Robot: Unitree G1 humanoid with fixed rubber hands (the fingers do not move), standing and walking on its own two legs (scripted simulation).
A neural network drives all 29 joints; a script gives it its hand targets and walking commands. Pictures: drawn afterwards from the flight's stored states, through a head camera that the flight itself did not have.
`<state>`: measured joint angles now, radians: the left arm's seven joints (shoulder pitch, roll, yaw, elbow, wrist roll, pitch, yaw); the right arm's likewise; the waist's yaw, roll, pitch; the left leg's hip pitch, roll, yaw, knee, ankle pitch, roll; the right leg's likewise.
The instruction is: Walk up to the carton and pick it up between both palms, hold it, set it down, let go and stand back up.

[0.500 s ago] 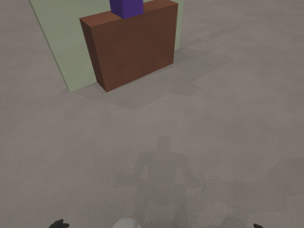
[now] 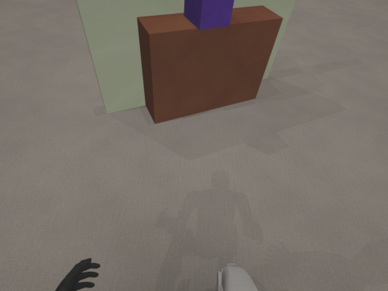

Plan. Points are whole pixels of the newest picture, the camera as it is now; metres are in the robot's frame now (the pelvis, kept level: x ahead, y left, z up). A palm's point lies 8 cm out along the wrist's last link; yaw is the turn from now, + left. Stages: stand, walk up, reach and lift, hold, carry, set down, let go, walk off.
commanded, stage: walk up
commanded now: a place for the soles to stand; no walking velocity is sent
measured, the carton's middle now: out of the picture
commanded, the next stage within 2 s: none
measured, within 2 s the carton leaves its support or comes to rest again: neither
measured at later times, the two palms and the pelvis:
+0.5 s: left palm (98, 286) +0.15 +0.20 -0.13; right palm (284, 161) +0.48 -0.28 -0.07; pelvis +0.25 -0.07 -0.02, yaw +15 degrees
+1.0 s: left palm (149, 168) +0.45 +0.12 -0.10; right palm (291, 121) +0.69 -0.37 -0.10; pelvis +0.50 -0.15 -0.01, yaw +23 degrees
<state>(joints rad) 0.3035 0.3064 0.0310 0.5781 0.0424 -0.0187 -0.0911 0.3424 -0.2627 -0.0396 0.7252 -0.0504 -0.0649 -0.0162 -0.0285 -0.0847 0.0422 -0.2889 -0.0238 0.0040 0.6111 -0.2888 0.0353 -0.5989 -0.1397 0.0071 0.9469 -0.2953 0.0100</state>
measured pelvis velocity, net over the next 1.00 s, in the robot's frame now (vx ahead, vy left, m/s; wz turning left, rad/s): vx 0.50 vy -0.15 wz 0.40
